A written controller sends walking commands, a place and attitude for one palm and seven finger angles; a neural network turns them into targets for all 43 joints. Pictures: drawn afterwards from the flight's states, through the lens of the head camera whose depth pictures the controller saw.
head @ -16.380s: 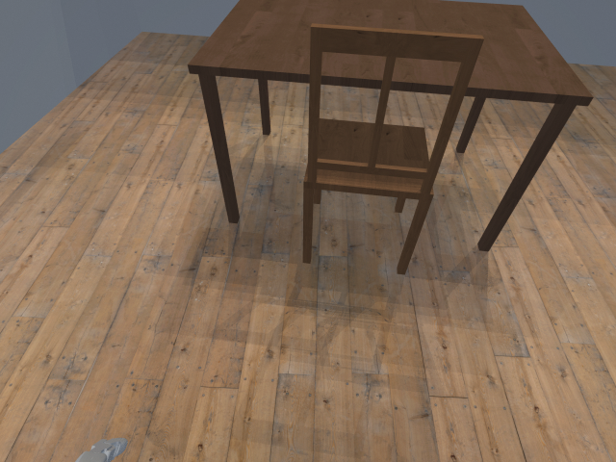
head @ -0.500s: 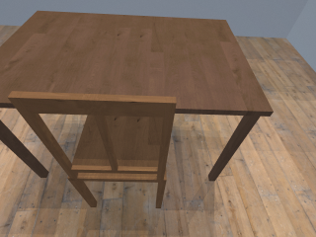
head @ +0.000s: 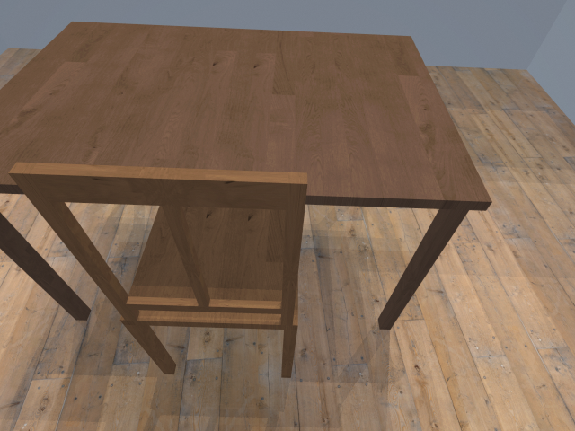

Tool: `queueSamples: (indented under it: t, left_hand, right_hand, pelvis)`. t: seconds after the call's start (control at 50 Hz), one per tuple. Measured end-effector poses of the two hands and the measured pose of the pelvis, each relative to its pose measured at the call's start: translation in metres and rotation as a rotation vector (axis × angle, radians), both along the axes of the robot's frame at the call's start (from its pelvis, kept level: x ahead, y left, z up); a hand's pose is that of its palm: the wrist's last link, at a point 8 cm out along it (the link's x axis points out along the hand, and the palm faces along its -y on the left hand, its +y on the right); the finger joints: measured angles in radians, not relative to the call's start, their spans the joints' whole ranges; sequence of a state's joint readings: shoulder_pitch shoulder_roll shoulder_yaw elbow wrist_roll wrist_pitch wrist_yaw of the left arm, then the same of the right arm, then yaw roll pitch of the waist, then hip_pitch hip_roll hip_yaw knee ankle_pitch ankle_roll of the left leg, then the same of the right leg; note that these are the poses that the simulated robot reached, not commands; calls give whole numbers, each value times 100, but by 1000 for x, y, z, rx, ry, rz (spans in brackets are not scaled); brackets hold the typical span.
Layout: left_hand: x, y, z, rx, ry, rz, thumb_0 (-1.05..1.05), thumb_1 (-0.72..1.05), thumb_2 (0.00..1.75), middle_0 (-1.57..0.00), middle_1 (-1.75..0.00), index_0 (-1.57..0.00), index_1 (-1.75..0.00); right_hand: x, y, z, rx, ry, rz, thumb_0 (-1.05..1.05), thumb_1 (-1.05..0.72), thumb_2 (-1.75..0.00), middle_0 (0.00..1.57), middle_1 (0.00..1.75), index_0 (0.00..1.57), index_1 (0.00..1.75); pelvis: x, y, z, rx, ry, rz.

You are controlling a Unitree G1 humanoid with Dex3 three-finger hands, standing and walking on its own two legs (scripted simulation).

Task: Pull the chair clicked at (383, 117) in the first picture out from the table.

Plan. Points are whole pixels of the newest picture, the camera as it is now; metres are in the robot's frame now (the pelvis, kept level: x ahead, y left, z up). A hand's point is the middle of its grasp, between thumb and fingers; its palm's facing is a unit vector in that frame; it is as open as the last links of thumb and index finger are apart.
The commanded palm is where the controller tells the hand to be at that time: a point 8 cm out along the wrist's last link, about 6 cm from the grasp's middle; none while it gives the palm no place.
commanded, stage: come to a stop and stand still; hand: left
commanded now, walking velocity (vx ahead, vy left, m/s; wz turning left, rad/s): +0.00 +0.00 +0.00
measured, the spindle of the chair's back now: (190, 261) +0.40 +0.21 -0.08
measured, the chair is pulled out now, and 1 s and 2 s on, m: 0.00 0.00 0.00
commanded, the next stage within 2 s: look again from close up in 0.46 s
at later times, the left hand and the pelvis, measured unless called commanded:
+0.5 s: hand out of the picture -0.01 +0.21 -0.18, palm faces -0.01 -0.98 -0.19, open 7.4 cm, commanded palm none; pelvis -0.01 +0.03 +0.00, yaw +0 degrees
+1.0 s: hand out of the picture +0.02 +0.22 -0.17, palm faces +0.02 -0.97 -0.24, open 7.4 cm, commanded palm none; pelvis +0.01 +0.04 +0.00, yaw +0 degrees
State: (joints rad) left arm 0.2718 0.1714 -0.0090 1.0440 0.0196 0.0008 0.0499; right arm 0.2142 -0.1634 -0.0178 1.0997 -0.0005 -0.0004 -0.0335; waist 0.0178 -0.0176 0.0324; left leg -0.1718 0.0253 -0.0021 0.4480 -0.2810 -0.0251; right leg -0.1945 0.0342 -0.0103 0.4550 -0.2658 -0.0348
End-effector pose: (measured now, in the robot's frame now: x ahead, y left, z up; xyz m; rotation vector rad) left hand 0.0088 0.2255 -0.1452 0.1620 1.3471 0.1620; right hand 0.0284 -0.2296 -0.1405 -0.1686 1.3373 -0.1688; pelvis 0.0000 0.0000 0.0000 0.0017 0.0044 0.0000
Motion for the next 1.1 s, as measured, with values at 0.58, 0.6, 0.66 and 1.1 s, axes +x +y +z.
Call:
queueSamples:
  t: [0.58,0.6,0.66,1.1]
  left_hand:
    - [-28,28,-1,-30,63,-20,1,91,90,-20,-30,-20,-30]
    - [-29,27,-2,-29,66,-19,1,91,90,-20,-30,-20,-30]
    - [-31,30,-3,-28,72,-13,1,91,90,-20,-30,-20,-30]
    - [15,36,5,22,-23,-13,1,91,90,-20,-30,-20,-30]
  right_hand:
    - [-68,68,-1,78,124,-38,0,-91,-90,20,30,20,30]
    - [-66,68,-3,78,120,-31,0,-90,-90,20,30,20,30]
    - [-57,66,-9,72,95,-6,1,-91,-90,20,30,20,30]
    - [3,36,-9,32,-30,38,1,-92,-90,20,30,20,30]
  pelvis:
    - [-7,36,2,-5,4,-3]
    - [-8,37,1,-11,6,1]
    - [-8,41,-3,-14,10,10]
    - [8,33,-3,11,-12,5]
